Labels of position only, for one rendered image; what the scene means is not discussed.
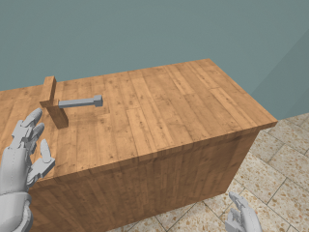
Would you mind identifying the robot right hand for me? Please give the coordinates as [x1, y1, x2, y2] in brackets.
[225, 191, 263, 232]

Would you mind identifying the robot left hand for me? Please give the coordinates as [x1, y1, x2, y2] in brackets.
[0, 108, 55, 195]

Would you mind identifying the robot left forearm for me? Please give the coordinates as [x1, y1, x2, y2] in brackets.
[0, 191, 34, 232]

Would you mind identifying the counter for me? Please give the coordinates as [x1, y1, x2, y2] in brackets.
[0, 58, 278, 232]

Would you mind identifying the tap lever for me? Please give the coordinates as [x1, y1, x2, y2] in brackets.
[58, 95, 103, 108]

